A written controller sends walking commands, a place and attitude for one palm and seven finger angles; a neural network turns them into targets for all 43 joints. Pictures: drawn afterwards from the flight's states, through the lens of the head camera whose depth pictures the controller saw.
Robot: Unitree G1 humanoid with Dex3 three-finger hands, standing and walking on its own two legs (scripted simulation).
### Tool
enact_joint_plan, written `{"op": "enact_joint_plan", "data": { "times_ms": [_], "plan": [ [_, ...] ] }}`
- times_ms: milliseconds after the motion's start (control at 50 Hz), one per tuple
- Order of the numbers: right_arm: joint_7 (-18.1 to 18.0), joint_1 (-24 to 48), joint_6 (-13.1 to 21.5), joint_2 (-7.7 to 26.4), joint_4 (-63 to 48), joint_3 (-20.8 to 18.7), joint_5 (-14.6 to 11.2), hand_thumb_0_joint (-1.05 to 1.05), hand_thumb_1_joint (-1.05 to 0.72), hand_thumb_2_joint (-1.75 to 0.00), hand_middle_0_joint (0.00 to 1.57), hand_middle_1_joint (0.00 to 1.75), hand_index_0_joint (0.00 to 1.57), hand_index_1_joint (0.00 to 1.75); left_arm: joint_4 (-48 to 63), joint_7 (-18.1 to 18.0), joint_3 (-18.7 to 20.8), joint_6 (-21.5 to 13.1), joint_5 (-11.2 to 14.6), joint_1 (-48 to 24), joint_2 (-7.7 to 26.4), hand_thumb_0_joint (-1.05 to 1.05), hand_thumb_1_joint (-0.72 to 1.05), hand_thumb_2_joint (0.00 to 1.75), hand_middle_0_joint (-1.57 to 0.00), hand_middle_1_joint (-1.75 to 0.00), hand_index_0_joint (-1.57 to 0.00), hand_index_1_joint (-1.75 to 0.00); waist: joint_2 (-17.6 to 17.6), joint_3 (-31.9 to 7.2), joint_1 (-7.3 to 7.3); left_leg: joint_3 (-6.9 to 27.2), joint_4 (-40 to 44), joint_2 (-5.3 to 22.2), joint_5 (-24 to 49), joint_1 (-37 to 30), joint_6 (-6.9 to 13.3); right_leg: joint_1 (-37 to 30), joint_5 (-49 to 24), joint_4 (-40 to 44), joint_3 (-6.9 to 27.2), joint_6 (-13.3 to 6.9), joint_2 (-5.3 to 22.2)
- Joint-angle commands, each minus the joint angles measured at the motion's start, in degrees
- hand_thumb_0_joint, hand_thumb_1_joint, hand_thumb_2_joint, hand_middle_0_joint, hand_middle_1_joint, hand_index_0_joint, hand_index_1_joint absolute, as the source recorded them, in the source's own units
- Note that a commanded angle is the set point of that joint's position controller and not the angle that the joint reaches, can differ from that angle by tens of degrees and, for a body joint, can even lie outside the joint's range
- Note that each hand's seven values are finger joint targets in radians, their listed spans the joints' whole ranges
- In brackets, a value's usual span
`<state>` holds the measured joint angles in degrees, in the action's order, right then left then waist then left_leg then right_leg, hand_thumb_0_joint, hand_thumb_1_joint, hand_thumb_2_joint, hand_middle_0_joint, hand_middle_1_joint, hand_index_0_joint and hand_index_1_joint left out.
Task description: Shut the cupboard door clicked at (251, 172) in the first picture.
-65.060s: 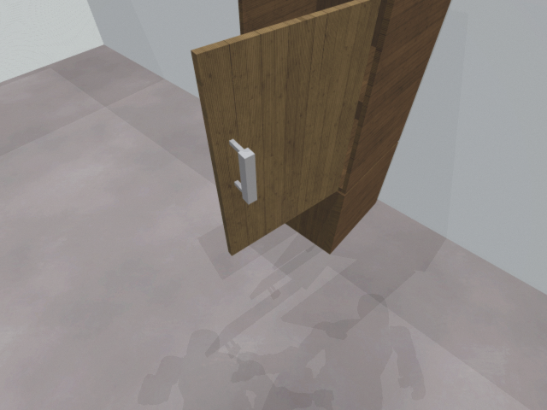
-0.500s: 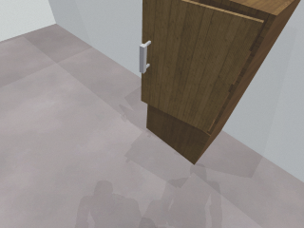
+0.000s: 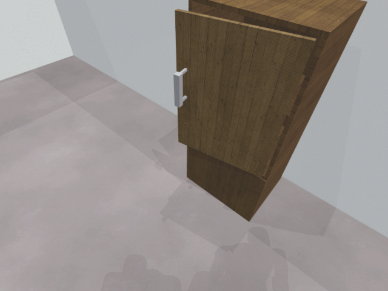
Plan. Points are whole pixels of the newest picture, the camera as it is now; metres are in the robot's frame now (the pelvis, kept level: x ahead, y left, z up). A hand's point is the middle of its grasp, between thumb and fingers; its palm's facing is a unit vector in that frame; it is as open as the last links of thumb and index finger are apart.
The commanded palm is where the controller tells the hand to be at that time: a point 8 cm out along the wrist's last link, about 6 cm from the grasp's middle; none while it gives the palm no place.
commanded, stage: let the arm hang, fingers relaxed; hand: left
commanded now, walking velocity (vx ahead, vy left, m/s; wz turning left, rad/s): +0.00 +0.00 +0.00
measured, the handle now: (181, 87) +0.81 +0.09 -0.01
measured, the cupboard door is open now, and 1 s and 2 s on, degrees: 11 11 11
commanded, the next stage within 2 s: look to check the result in 0.08 s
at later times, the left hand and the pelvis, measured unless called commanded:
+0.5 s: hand out of the picture -0.01 +0.16 -0.17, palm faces +0.00 -0.98 -0.21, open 7.4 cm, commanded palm none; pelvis +0.02 -0.02 +0.00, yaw -1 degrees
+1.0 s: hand out of the picture +0.05 +0.16 -0.19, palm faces +0.07 -0.98 -0.21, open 7.4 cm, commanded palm none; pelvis +0.04 -0.02 -0.01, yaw +3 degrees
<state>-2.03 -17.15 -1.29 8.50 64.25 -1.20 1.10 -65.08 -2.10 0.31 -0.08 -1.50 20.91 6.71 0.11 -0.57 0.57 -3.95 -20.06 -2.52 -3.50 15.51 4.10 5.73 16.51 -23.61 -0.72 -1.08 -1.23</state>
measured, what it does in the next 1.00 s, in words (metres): stands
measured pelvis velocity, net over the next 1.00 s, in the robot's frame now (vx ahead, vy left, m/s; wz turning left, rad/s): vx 0.04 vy -0.02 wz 0.05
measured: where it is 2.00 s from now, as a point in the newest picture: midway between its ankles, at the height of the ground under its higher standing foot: outside the picture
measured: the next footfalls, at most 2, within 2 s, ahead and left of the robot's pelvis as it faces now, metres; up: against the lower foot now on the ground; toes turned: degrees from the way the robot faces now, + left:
right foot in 1.48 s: +0.11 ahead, -0.15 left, +0.00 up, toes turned -9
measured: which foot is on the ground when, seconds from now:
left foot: down 0.00-1.00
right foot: down 0.00-1.00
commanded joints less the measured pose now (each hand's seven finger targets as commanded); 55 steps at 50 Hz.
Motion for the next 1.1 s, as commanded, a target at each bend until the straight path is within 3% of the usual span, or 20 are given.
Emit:
{"op": "enact_joint_plan", "data": {
  "times_ms": [0,220,300,420,520,720,820,900,920,980,1000,1020,1040,1060,1080],
  "plan": [
    [-0.3,-3.1,0.7,6.4,-1.4,-0.7,-0.2,0.0,-0.9,-0.9,0.2,0.3,0.2,0.3,-0.3,-0.1,1.0,0.0,0.4,6.2,6.8,0.0,0.9,0.9,-0.2,-0.3,-0.2,-0.3,-0.7,7.7,-0.01,10.8,5.7,7.7,-15.4,-4.0,-1.4,11.5,5.5,7.7,6.2,-2.3,5.1],
    [-0.4,-2.6,0.9,7.6,-1.2,-0.6,-0.5,0.0,-0.9,-0.9,0.2,0.3,0.2,0.3,-0.4,-0.1,1.0,-0.4,0.7,3.8,8.5,0.0,0.9,0.9,-0.2,-0.3,-0.2,-0.3,-0.7,6.6,0.18,9.8,3.1,8.3,-9.3,-6.9,-1.4,10.0,2.1,8.7,6.7,-2.6,5.7],
    [-0.4,-2.0,0.9,7.8,-0.8,-0.4,-0.5,0.0,-0.9,-0.9,0.2,0.3,0.2,0.3,-0.7,0.0,0.9,-0.2,0.8,2.9,8.8,0.0,0.9,0.9,-0.2,-0.3,-0.2,-0.3,-0.9,7.2,0.22,10.5,4.4,8.6,-10.9,-6.4,-1.4,9.3,2.0,8.2,6.7,-2.5,5.5],
    [-0.4,-0.9,1.3,8.8,-0.8,-0.3,-0.7,0.0,-0.9,-0.9,0.2,0.3,0.2,0.3,-0.5,-0.1,0.9,-0.6,0.8,1.9,9.7,0.0,0.9,0.9,-0.2,-0.3,-0.2,-0.3,0.7,5.3,0.0,9.4,2.3,8.8,-3.5,-8.5,-1.1,7.2,-2.7,8.5,6.6,-2.3,5.9],
    [-0.4,0.1,1.5,9.1,-0.7,-0.1,-0.7,0.0,-0.9,-0.9,0.2,0.3,0.2,0.3,-0.3,-0.3,0.9,-0.7,0.8,0.8,10.0,0.0,0.9,0.9,-0.2,-0.3,-0.2,-0.3,0.1,4.4,0.05,8.9,1.1,9.0,0.7,-9.5,-1.1,5.7,-6.0,8.9,6.6,-2.1,6.4],
    [-0.4,2.0,1.4,9.3,-0.6,0.1,-0.6,0.0,-0.9,-0.9,0.2,0.3,0.2,0.3,0.0,-0.4,0.8,-0.9,0.8,-0.5,10.3,0.0,0.9,0.9,-0.2,-0.3,-0.2,-0.3,0.8,4.2,0.13,8.0,-0.1,9.0,3.1,-10.1,-1.5,4.0,-11.2,9.8,6.9,-1.4,7.0],
    [-0.3,1.2,1.0,6.9,-0.9,0.5,-0.5,0.0,-0.9,-0.9,0.2,0.3,0.2,0.3,0.4,-0.8,0.9,-0.2,0.9,0.2,8.7,0.0,0.9,0.9,-0.2,-0.3,-0.2,-0.3,0.9,3.2,-0.01,7.6,-3.2,8.1,7.3,-7.5,-1.9,1.1,-17.5,5.9,4.8,-0.7,8.0],
    [0.0,2.3,0.1,7.8,-3.2,-0.5,-0.4,0.0,-0.9,-0.9,0.2,0.3,0.2,0.3,2.7,-1.0,2.9,0.7,0.8,0.0,11.0,0.0,0.9,0.9,-0.2,-0.3,-0.2,-0.3,1.8,3.9,-0.76,7.1,-9.9,6.2,5.8,0.2,-2.1,-1.3,-21.5,1.7,4.1,-2.6,11.3],
    [0.1,2.4,-0.1,7.6,-4.1,-0.8,-0.3,0.0,-0.9,-0.9,0.2,0.3,0.2,0.3,3.4,-1.1,3.3,0.8,0.7,0.0,11.5,0.0,0.9,0.9,-0.2,-0.3,-0.2,-0.3,4.0,3.3,-0.95,5.9,-13.3,5.2,4.0,2.5,-2.5,-2.8,-25.7,0.8,4.3,-3.7,12.7],
    [0.4,4.6,-1.2,7.3,-7.1,-1.8,0.0,0.0,-0.9,-0.9,0.2,0.3,0.2,0.3,5.8,-1.1,4.2,0.8,0.1,-0.8,12.8,0.0,0.9,0.9,-0.2,-0.3,-0.2,-0.3,6.8,5.8,-1.35,2.5,-29.2,3.9,-21.6,11.2,-3.9,-4.5,-41.7,-0.2,6.4,-9.6,20.5],
    [0.6,5.5,-1.4,7.4,-8.2,-2.1,0.0,0.0,-0.9,-0.9,0.2,0.3,0.2,0.3,6.8,-1.2,4.6,0.8,-0.3,-1.9,13.3,0.0,0.9,0.9,-0.2,-0.3,-0.2,-0.3,6.5,7.2,-1.1,2.3,-31.5,4.7,-25.4,12.5,-4.1,-4.1,-43.5,-0.4,6.2,-11.0,22.0],
    [0.7,5.0,-1.4,7.5,-9.1,-2.2,-0.1,0.0,-0.9,-0.9,0.2,0.3,0.2,0.3,7.8,-1.3,4.9,0.8,-0.4,-3.4,13.7,0.0,0.9,0.9,-0.2,-0.3,-0.2,-0.3,4.7,7.4,-0.02,2.5,-28.8,5.5,-26.0,11.8,-4.1,-3.8,-45.8,-2.9,5.2,-10.9,22.3],
    [0.9,3.9,-1.5,7.3,-9.2,-2.2,-0.1,0.0,-0.9,-0.9,0.2,0.3,0.2,0.3,8.8,-1.1,5.2,0.7,-0.2,-5.0,15.2,0.0,0.9,0.9,-0.2,-0.3,-0.2,-0.3,3.7,7.9,1.07,0.8,-23.9,5.1,-23.2,9.5,-4.2,-3.1,-47.8,-6.3,2.0,-9.4,21.1],
    [1.1,1.0,-1.4,7.5,-9.0,-2.3,0.1,0.0,-0.9,-0.9,0.2,0.3,0.2,0.3,9.5,-0.9,5.5,0.7,0.1,-5.7,15.7,0.0,0.9,0.9,-0.2,-0.3,-0.2,-0.3,3.1,6.1,2.38,-0.1,-17.8,4.4,-16.4,4.5,-3.8,-1.6,-47.1,-12.0,-0.7,-6.8,19.1],
    [1.2,-3.3,-1.1,8.8,-8.6,-2.6,0.4,0.0,-0.9,-0.9,0.2,0.3,0.2,0.3,10.3,-0.6,5.5,0.8,0.5,-5.4,15.7,0.0,0.9,0.9,-0.2,-0.3,-0.2,-0.3,-0.3,2.9,3.9,2.9,-11.6,5.2,-0.3,-3.6,-1.9,3.5,-39.7,-21.1,-4.5,-2.8,15.3]
  ]
}}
